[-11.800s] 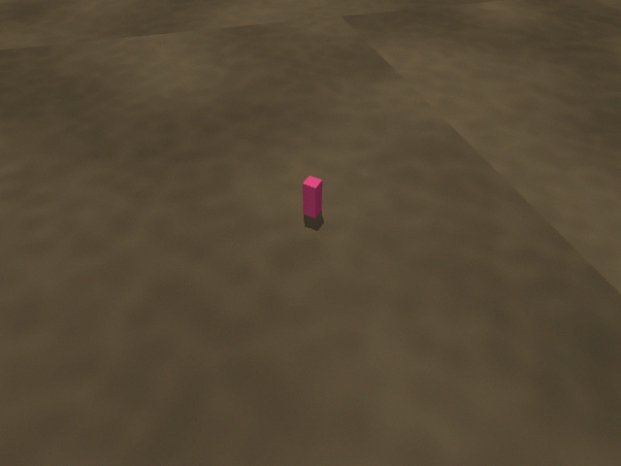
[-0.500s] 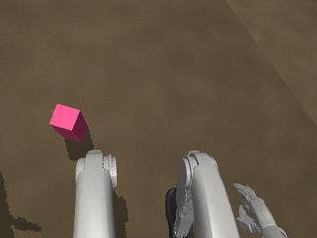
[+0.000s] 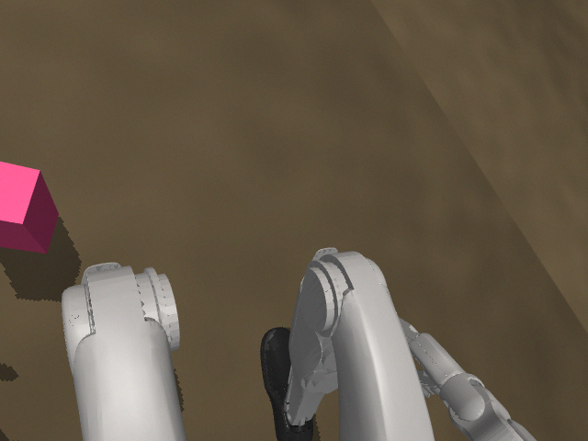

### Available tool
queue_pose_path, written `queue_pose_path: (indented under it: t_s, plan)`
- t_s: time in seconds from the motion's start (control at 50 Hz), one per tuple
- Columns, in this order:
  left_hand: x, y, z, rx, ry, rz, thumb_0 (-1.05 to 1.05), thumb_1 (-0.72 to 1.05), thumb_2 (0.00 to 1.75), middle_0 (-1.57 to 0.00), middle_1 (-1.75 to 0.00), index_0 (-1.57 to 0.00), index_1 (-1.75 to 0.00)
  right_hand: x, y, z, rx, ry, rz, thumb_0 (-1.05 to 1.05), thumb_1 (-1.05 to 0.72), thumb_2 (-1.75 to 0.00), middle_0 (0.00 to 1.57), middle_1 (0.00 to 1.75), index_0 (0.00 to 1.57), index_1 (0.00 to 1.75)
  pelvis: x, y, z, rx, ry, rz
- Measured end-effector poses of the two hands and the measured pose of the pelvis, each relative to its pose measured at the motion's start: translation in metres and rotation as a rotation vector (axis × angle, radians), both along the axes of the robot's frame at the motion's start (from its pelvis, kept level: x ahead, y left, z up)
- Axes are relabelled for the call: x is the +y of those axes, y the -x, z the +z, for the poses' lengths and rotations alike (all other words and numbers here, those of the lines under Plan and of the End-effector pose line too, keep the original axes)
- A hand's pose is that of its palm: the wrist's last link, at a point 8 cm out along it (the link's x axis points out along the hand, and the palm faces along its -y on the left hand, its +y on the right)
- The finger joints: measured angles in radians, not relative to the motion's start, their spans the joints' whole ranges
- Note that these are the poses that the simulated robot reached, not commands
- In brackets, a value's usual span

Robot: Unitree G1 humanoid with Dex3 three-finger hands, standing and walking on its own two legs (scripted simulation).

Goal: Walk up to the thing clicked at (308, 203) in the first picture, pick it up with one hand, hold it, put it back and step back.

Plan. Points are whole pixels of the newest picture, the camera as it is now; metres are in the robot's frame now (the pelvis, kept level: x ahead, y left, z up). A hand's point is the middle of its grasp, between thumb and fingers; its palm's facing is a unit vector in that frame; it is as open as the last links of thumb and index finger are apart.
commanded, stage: close in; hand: left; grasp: from the side
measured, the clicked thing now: (13, 212) +0.41 +0.30 -0.21
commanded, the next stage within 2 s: rest palm in 0.88 s
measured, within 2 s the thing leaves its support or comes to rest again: neither
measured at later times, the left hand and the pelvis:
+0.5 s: hand out of the picture +0.37 +0.32 -0.17, palm faces +0.31 -0.95 +0.03, open 17.6 cm; pelvis -0.01 +0.01 -0.02, yaw -2 degrees
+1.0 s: hand (6, 225) +0.39 +0.30 -0.18, palm faces +0.37 -0.93 +0.05, open 17.3 cm; pelvis -0.01 +0.01 -0.02, yaw -3 degrees
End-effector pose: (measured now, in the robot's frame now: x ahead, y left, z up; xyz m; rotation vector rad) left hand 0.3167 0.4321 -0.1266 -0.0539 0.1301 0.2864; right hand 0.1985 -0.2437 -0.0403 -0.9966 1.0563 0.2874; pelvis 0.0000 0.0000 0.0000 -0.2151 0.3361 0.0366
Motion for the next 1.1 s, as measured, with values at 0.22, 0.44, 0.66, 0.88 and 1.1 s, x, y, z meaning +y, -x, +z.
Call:
queue_pose_path:
  t_s: [0.22,0.44,0.66,0.88,1.1]
  plan:
    - [-0.051,-0.018,-0.04,-0.034,0.033,0.039,-0.01,-0.61,0.01,-0.08,-0.11,-0.09,-0.11,0.005,0.01,0.001,0.021,0.038,0.045,0.0,-0.94,-0.9,0.21,0.3,0.21,0.31,0.003,0.005,-0.015,-0.092,0.028,-0.023]
    - [-0.061,-0.015,-0.039,-0.046,-0.039,0.037,-0.01,-0.61,0.03,-0.06,-0.11,-0.08,-0.1,0.002,0.031,-0.003,0.098,0.068,0.048,0.0,-0.94,-0.9,0.21,0.3,0.21,0.3,0.005,0.01,-0.02,-0.12,0.041,-0.023]
    - [-0.088,-0.028,-0.05,-0.076,0.009,0.071,-0.01,-0.61,0.06,-0.07,-0.11,-0.09,-0.09,0.011,0.035,0.004,0.088,0.078,0.055,0.0,-0.93,-0.9,0.21,0.3,0.21,0.3,0.008,0.012,-0.021,-0.147,0.059,-0.037]
    - [-0.087,-0.028,-0.055,-0.082,-0.038,0.054,-0.01,-0.58,0.11,-0.07,-0.12,-0.09,-0.11,0.012,0.034,0.0,0.149,0.101,0.07,0.0,-0.92,-0.9,0.21,0.3,0.21,0.3,0.01,0.011,-0.021,-0.14,0.069,-0.034]
    - [-0.091,-0.03,-0.056,-0.081,-0.039,0.084,-0.01,-0.53,0.18,-0.11,-0.16,-0.13,-0.16,0.019,0.023,0.001,0.14,0.096,0.091,0.0,-0.91,-0.9,0.2,0.3,0.21,0.3,0.011,0.009,-0.019,-0.136,0.076,-0.038]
